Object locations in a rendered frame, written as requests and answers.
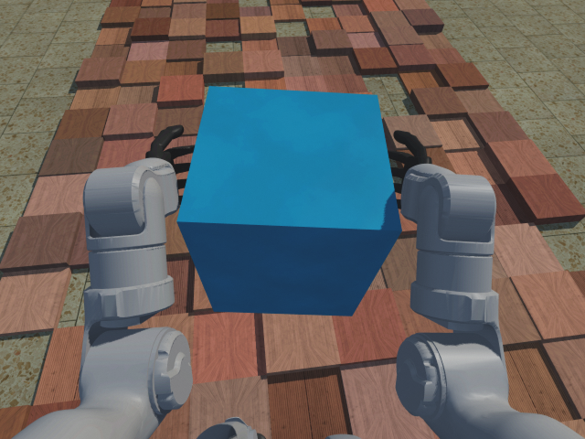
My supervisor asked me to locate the robot left hand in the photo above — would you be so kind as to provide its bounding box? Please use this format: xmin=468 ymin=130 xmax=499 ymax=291
xmin=145 ymin=125 xmax=195 ymax=205

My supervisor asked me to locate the carton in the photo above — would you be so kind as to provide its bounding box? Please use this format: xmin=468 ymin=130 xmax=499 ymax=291
xmin=176 ymin=86 xmax=402 ymax=316

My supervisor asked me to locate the robot right upper arm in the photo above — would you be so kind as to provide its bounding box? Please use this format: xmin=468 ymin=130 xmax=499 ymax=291
xmin=396 ymin=333 xmax=585 ymax=439

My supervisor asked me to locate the robot right forearm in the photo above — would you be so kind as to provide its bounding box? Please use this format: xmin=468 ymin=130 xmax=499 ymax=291
xmin=400 ymin=164 xmax=509 ymax=393

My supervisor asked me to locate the robot right hand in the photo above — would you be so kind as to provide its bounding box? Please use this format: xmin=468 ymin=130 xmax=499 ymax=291
xmin=388 ymin=130 xmax=432 ymax=209

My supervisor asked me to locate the left robot shin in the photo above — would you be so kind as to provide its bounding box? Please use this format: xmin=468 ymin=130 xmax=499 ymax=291
xmin=225 ymin=417 xmax=248 ymax=426

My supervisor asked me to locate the robot left forearm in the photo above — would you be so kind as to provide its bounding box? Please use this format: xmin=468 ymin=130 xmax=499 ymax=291
xmin=79 ymin=157 xmax=180 ymax=399

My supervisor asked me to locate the robot left upper arm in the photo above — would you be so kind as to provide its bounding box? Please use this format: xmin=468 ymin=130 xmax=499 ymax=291
xmin=11 ymin=327 xmax=193 ymax=439

